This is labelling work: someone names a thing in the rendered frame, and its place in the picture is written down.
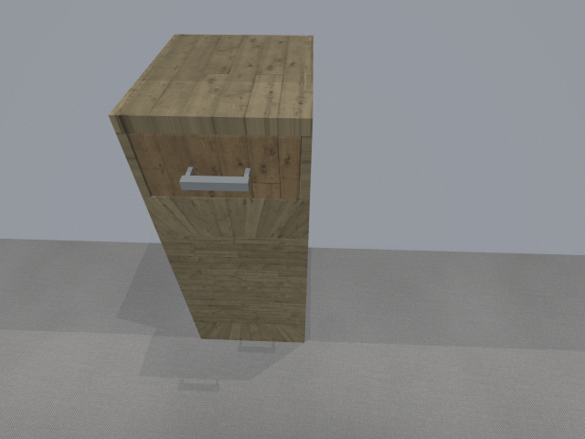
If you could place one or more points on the drawer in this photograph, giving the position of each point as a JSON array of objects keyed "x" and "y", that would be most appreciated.
[{"x": 274, "y": 162}]

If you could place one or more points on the handle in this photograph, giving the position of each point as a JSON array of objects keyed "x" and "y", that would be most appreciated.
[{"x": 189, "y": 182}]

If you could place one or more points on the cabinet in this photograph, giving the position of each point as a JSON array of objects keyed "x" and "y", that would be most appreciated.
[{"x": 241, "y": 263}]

